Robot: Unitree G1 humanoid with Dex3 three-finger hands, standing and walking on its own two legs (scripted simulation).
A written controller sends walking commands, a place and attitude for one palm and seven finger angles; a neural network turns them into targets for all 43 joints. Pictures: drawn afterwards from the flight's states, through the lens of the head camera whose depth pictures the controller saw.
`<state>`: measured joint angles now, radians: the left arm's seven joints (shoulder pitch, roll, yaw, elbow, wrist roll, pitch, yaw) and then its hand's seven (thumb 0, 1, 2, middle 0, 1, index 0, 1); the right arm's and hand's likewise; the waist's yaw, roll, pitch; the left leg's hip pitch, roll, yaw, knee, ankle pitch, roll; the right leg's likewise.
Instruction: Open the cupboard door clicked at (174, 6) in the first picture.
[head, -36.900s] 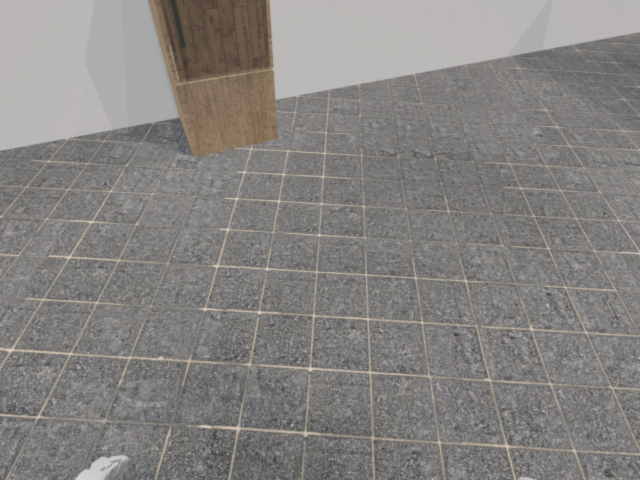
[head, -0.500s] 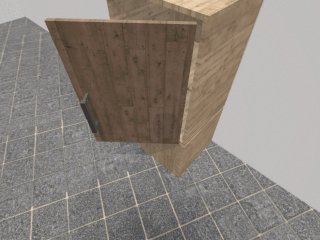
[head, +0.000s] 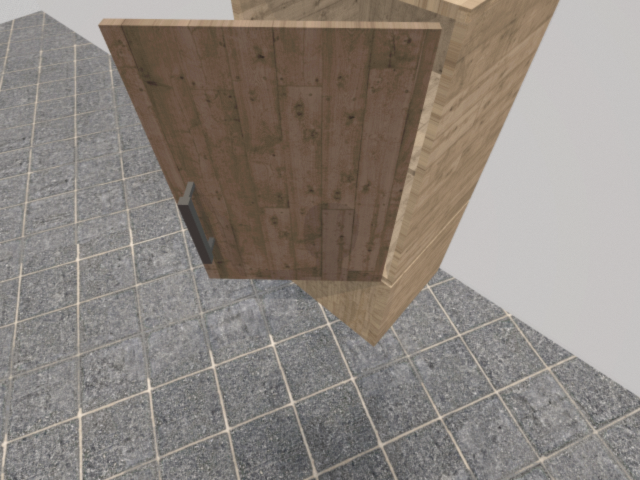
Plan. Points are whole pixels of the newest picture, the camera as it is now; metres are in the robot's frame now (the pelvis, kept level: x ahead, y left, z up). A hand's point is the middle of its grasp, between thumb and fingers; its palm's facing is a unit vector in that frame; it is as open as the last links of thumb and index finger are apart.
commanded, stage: shuffle to correct the standing spot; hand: left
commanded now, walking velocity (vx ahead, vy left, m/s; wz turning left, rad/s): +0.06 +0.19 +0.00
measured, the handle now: (199, 225) +0.54 +0.27 -0.10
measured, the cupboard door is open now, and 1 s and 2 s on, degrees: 41 41 41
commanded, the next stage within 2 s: come to a stop and stand still in 0.20 s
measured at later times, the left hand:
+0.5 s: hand out of the picture +0.03 +0.29 -0.20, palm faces +0.08 -0.97 -0.24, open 7.3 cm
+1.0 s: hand out of the picture +0.06 +0.22 -0.15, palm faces +0.02 -0.97 -0.24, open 7.2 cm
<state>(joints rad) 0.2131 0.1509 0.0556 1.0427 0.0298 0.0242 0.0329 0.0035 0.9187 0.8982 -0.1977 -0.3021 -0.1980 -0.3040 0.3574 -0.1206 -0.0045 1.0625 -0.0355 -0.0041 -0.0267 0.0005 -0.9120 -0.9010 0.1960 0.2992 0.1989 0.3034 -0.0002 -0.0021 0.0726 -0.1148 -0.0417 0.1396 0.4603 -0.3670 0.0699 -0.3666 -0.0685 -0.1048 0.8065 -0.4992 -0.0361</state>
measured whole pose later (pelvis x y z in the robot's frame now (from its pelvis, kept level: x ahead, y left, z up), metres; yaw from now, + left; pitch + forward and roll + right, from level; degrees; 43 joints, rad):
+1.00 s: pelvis +0.00 +0.03 +0.01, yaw +0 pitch -1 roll +1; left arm 0.22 0.16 0.04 1.00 0.03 0.01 0.02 0.00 0.94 0.90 -0.20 -0.30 -0.20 -0.30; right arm 0.29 -0.19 -0.05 1.08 -0.02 0.06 -0.01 0.00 -0.92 -0.90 0.20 0.30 0.20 0.30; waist -0.03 0.02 0.05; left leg -0.42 0.05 0.02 0.82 -0.37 -0.02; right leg -0.19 0.01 -0.08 0.48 -0.29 -0.06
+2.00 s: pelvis -0.02 +0.05 +0.01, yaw -2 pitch -1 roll +1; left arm 0.28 0.16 -0.01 1.08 0.01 -0.02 0.03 0.00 0.92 0.90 -0.20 -0.30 -0.20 -0.30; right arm 0.34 -0.12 0.03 1.11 -0.02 -0.02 -0.02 0.00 -0.91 -0.90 0.20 0.30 0.20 0.30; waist -0.01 -0.01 0.03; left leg -0.19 -0.03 0.05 0.44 -0.24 0.04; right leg -0.22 0.01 -0.04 0.47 -0.24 -0.03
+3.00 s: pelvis -0.05 +0.04 -0.10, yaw +0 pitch +19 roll -2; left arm 0.34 0.27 0.30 0.11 -0.31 -0.49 -0.26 0.00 -0.01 0.51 -0.26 -0.89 -0.26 -0.90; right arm 0.27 -0.26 -0.03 0.60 0.03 -0.18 -0.05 0.01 -0.91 -0.90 0.20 0.30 0.20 0.30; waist -0.01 0.02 -0.17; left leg -1.04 0.00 -0.01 1.26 -0.55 0.02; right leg -1.02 0.01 -0.12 1.21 -0.53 -0.06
